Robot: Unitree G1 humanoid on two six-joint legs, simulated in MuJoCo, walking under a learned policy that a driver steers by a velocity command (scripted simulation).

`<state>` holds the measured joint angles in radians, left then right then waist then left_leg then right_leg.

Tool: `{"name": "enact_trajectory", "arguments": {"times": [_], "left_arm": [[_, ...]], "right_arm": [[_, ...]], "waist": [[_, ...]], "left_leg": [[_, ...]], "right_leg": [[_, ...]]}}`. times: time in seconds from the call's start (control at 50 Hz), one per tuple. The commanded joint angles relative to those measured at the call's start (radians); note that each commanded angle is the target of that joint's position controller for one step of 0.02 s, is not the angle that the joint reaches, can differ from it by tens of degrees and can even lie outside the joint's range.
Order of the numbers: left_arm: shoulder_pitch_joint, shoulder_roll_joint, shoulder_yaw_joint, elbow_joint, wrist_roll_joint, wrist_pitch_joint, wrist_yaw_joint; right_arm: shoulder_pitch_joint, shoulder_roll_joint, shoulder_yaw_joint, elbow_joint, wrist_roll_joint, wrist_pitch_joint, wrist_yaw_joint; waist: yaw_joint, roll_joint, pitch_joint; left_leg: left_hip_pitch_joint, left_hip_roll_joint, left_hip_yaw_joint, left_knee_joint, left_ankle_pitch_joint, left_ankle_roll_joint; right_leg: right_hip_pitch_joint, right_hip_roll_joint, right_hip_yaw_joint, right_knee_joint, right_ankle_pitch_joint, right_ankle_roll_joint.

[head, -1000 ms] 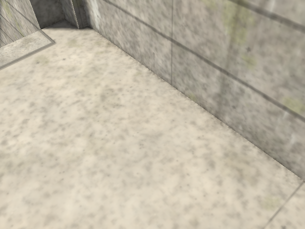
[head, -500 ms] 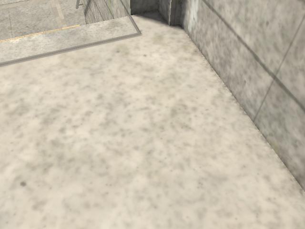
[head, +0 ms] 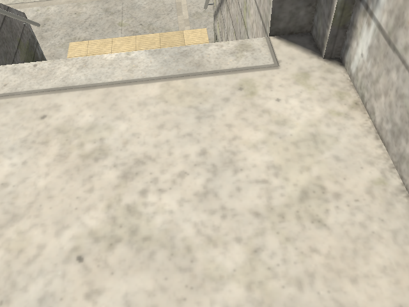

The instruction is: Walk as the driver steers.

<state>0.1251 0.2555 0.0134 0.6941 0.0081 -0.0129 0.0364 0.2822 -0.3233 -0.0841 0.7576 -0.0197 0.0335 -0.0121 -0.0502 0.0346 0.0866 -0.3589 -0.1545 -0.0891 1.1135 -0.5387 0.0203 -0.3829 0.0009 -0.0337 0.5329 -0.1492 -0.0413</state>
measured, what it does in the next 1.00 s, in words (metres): walks ahead: left foot, then right foot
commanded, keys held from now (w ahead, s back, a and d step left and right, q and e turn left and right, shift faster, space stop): no key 0.12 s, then w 0.78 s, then w+e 0.10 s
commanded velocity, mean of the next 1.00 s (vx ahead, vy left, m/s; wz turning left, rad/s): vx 0.34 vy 0.00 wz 0.13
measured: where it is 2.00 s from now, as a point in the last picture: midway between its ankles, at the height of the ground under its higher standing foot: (215, 266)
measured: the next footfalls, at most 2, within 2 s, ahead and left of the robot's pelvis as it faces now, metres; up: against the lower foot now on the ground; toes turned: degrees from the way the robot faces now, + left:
left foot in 0.30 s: +0.03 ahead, +0.10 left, +0.00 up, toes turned +3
right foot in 0.74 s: +0.34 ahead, -0.09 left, +0.00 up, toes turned +2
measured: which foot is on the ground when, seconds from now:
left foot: up 0.00-0.28, down 0.30-0.76, up 0.78-1.00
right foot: down 0.00-0.30, up 0.32-0.72, down 0.74-1.00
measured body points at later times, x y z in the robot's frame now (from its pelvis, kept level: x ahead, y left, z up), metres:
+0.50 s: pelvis +0.07 +0.02 +0.02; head +0.06 +0.04 +0.47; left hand +0.15 +0.30 -0.11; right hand +0.09 -0.25 -0.10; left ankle -0.01 +0.10 -0.73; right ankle +0.15 -0.11 -0.67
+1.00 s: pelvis +0.32 -0.02 +0.02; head +0.34 -0.03 +0.47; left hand +0.31 +0.24 -0.11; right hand +0.43 -0.27 -0.12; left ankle +0.36 +0.13 -0.66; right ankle +0.29 -0.09 -0.73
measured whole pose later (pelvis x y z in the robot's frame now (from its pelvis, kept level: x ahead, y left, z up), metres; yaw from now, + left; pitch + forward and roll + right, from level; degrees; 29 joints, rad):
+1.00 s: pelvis +0.32 -0.02 +0.02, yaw +4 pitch +0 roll -1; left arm 0.38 0.22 0.04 0.91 0.01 -0.07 -0.02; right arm 0.23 -0.26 -0.03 0.88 -0.04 -0.04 0.03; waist 0.01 0.04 0.03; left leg -0.57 0.09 0.01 1.00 -0.19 0.04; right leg -0.09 0.07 -0.06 0.28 -0.20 -0.08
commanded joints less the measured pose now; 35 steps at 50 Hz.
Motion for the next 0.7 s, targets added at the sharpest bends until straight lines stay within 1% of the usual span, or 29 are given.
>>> {"name": "enact_trajectory", "arguments": {"times": [0.02,0.04,0.06,0.08,0.12,0.14,0.16,0.18,0.2,0.22,0.24,0.26,0.28,0.3,0.32,0.34,0.36,0.38,0.4,0.42,0.44,0.48,0.54,0.6,0.66,0.68,0.7], "left_arm": [[0.029,0.110,0.028,-0.055,0.013,0.010,0.011],[0.037,0.116,0.031,-0.046,0.019,0.007,0.006],[0.048,0.119,0.034,-0.040,0.020,0.003,0.003],[0.057,0.123,0.036,-0.033,0.020,0.000,0.001],[0.065,0.130,0.039,-0.022,0.018,0.000,-0.003],[0.074,0.134,0.042,-0.018,0.020,0.001,-0.010],[0.077,0.147,0.047,-0.014,0.021,0.003,-0.018],[0.078,0.163,0.053,-0.010,0.021,0.008,-0.026],[0.084,0.176,0.059,-0.004,0.022,0.014,-0.033],[0.097,0.184,0.063,0.005,0.022,0.021,-0.039],[0.104,0.190,0.067,0.014,0.016,0.029,-0.042],[0.102,0.187,0.069,0.021,0.007,0.037,-0.043],[0.090,0.159,0.065,0.021,0.006,0.040,-0.043],[0.067,0.087,0.048,0.001,0.009,0.035,-0.048],[0.033,0.019,0.028,-0.049,0.004,0.024,-0.054],[-0.038,0.134,0.058,-0.060,0.018,0.019,-0.051],[-0.002,0.138,0.065,-0.044,0.005,0.013,-0.063],[0.044,0.145,0.069,-0.014,0.010,0.006,-0.071],[0.078,0.150,0.075,0.015,0.023,0.003,-0.076],[0.100,0.143,0.075,0.035,0.031,0.003,-0.080],[0.091,0.125,0.073,0.036,0.031,0.003,-0.083],[0.037,0.098,0.066,0.023,0.027,0.004,-0.084],[-0.053,0.082,0.057,-0.001,0.028,0.003,-0.085],[-0.132,0.069,0.047,-0.029,0.025,-0.005,-0.089],[-0.150,0.076,0.044,-0.047,0.023,-0.013,-0.087],[-0.129,0.079,0.045,-0.045,0.022,-0.016,-0.083],[-0.073,0.086,0.050,-0.031,0.020,-0.019,-0.075]], "right_arm": [[0.076,-0.078,-0.019,-0.045,-0.004,0.030,0.023],[0.078,-0.066,-0.014,-0.047,0.004,0.034,0.028],[0.073,-0.057,-0.009,-0.051,0.008,0.035,0.029],[0.064,-0.050,-0.005,-0.053,0.007,0.036,0.029],[0.040,-0.038,0.005,-0.058,0.000,0.041,0.029],[0.038,-0.032,0.012,-0.057,-0.004,0.041,0.032],[0.028,-0.027,0.019,-0.059,-0.008,0.040,0.039],[0.014,-0.029,0.024,-0.062,-0.010,0.037,0.046],[0.008,-0.036,0.027,-0.060,-0.009,0.033,0.050],[0.013,-0.040,0.030,-0.054,-0.006,0.026,0.052],[0.037,-0.030,0.036,-0.039,-0.005,0.017,0.052],[0.079,-0.014,0.043,-0.016,-0.006,0.005,0.051],[0.127,-0.016,0.045,0.011,-0.010,-0.005,0.046],[0.187,-0.056,0.040,0.031,-0.020,-0.017,0.038],[0.179,-0.174,0.015,0.003,-0.014,-0.021,0.028],[0.140,-0.177,0.004,0.012,-0.020,-0.023,0.009],[0.073,-0.135,0.019,0.010,-0.011,-0.036,0.002],[0.039,-0.107,0.025,0.010,-0.002,-0.051,0.005],[0.032,-0.096,0.027,0.011,0.004,-0.066,0.005],[0.047,-0.076,0.032,0.019,0.008,-0.080,0.005],[0.074,-0.065,0.033,0.034,0.011,-0.090,0.007],[0.127,-0.063,0.030,0.062,0.011,-0.100,0.010],[0.183,-0.057,0.028,0.095,0.006,-0.102,0.010],[0.225,-0.067,0.025,0.128,0.000,-0.106,0.007],[0.230,-0.087,0.020,0.151,-0.002,-0.109,0.002],[0.219,-0.094,0.019,0.156,-0.002,-0.109,0.001],[0.199,-0.102,0.018,0.158,-0.002,-0.110,0.001]], "waist": [[0.018,-0.187,-0.128],[0.014,-0.188,-0.131],[0.015,-0.178,-0.144],[0.017,-0.170,-0.152],[0.023,-0.173,-0.158],[0.029,-0.181,-0.169],[0.037,-0.207,-0.168],[0.044,-0.233,-0.158],[0.048,-0.240,-0.147],[0.047,-0.229,-0.136],[0.030,-0.201,-0.120],[0.001,-0.168,-0.097],[-0.029,-0.116,-0.058],[-0.052,0.074,-0.037],[-0.049,0.255,-0.013],[-0.045,0.117,0.105],[0.018,0.113,0.114],[0.047,0.105,0.087],[0.055,0.097,0.045],[0.054,0.081,0.010],[0.048,0.069,-0.008],[0.026,0.065,0.002],[-0.011,0.070,0.026],[-0.037,0.075,0.044],[-0.028,0.083,0.049],[-0.012,0.084,0.044],[0.022,0.083,0.022]], "left_leg": [[-0.088,0.080,0.018,0.116,0.076,-0.049],[-0.069,0.074,0.022,0.097,0.090,-0.053],[-0.059,0.067,0.025,0.067,0.093,-0.054],[-0.055,0.067,0.026,0.031,0.095,-0.053],[-0.043,0.081,0.034,-0.066,0.097,-0.046],[-0.023,0.095,0.045,-0.136,0.101,-0.036],[0.010,0.102,0.065,-0.211,0.093,-0.023],[0.050,0.101,0.088,-0.279,0.075,-0.009],[0.097,0.096,0.109,-0.339,0.055,0.005],[0.147,0.089,0.130,-0.403,0.056,0.023],[0.215,0.085,0.150,-0.494,0.106,0.045],[0.315,0.081,0.169,-0.613,0.185,0.072],[0.399,0.075,0.152,-0.714,0.167,0.095],[0.460,0.237,-0.095,-0.882,-0.052,0.124],[0.420,0.516,-0.531,-1.054,-0.372,0.201],[0.257,0.520,-0.541,-1.092,-0.372,0.243],[0.236,0.461,-0.455,-1.087,-0.264,0.219],[0.264,0.410,-0.357,-1.083,-0.127,0.187],[0.299,0.367,-0.275,-1.070,-0.003,0.170],[0.319,0.342,-0.216,-1.058,0.083,0.167],[0.339,0.335,-0.187,-1.048,0.141,0.169],[0.367,0.338,-0.159,-1.046,0.200,0.181],[0.393,0.344,-0.131,-1.038,0.273,0.192],[0.405,0.358,-0.103,-1.001,0.408,0.192],[0.406,0.381,-0.088,-0.951,0.574,0.177],[0.395,0.388,-0.082,-0.928,0.642,0.168],[0.372,0.384,-0.065,-0.875,0.779,0.152]], "right_leg": [[0.156,-0.246,0.216,-0.234,0.316,-0.165],[0.135,-0.232,0.181,-0.238,0.322,-0.168],[0.136,-0.232,0.164,-0.238,0.331,-0.175],[0.140,-0.238,0.153,-0.239,0.320,-0.182],[0.144,-0.246,0.146,-0.247,0.236,-0.187],[0.138,-0.241,0.146,-0.271,0.058,-0.180],[0.118,-0.234,0.157,-0.304,-0.142,-0.171],[0.090,-0.234,0.170,-0.334,-0.277,-0.163],[0.061,-0.239,0.180,-0.352,-0.346,-0.158],[0.033,-0.243,0.185,-0.361,-0.387,-0.151],[-0.006,-0.237,0.175,-0.356,-0.427,-0.138],[-0.074,-0.215,0.148,-0.332,-0.485,-0.115],[-0.158,-0.173,0.108,-0.264,-0.532,-0.077],[-0.280,-0.092,0.014,-0.012,-0.505,-0.032],[-0.451,0.035,-0.076,0.236,-0.420,0.013],[-0.449,-0.031,0.049,0.305,-0.266,0.011],[-0.410,-0.043,0.071,0.322,-0.175,0.016],[-0.380,-0.046,0.066,0.324,-0.123,0.025],[-0.348,-0.040,0.043,0.352,-0.082,0.032],[-0.323,-0.042,0.029,0.378,-0.056,0.037],[-0.323,-0.043,0.023,0.392,-0.039,0.041],[-0.362,-0.055,0.015,0.379,-0.009,0.053],[-0.380,-0.063,0.002,0.285,0.018,0.066],[-0.337,-0.058,-0.014,0.168,0.023,0.052],[-0.246,-0.040,-0.037,0.087,-0.028,0.010],[-0.184,-0.027,-0.048,0.063,-0.047,-0.008],[-0.076,0.000,-0.061,0.034,-0.062,-0.027]]}}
